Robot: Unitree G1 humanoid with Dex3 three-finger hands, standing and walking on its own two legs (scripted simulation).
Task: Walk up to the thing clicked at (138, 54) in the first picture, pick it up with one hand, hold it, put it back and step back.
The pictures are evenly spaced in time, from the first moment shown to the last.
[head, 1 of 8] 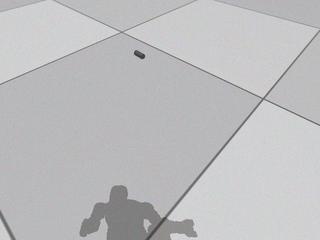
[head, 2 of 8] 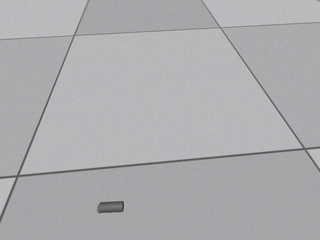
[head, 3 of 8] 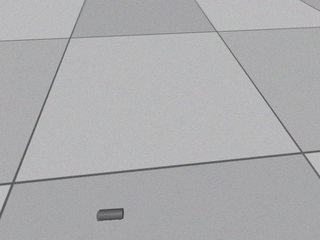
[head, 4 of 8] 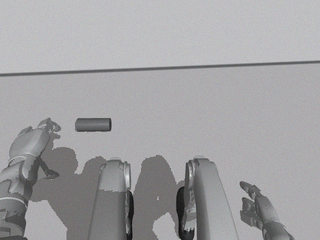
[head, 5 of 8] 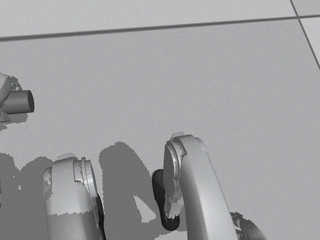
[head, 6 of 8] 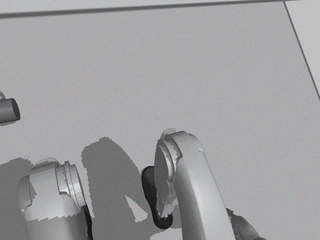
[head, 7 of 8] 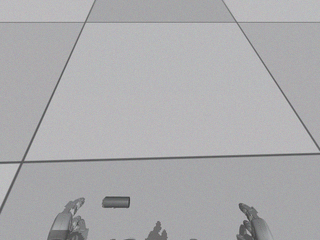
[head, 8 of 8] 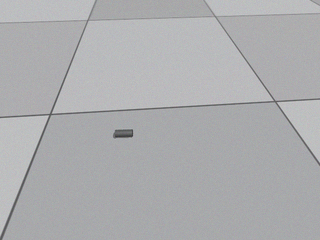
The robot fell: no
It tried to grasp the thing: yes
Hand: left
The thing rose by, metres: 0.69
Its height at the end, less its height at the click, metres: +0.00
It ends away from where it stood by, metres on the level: 0.01
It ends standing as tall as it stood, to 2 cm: yes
